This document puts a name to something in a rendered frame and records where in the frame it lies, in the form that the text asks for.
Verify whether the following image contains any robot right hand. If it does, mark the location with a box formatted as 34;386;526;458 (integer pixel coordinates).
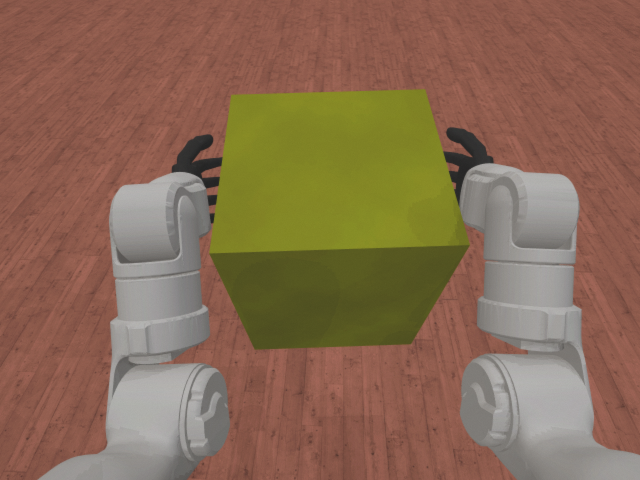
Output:
443;127;494;205

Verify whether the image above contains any robot right upper arm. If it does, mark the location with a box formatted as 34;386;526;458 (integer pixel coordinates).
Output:
460;354;640;480

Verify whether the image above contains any robot left forearm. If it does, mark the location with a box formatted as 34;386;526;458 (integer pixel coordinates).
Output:
106;172;212;441

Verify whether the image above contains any robot left hand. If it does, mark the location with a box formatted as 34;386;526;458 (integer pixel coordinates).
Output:
172;134;223;223

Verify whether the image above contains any robot right forearm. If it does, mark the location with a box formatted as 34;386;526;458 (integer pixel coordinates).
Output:
459;163;594;431

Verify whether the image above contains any carton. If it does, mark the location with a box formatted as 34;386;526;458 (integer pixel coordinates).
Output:
209;89;470;350

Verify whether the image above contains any robot left upper arm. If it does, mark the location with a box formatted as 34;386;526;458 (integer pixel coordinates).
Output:
38;363;230;480

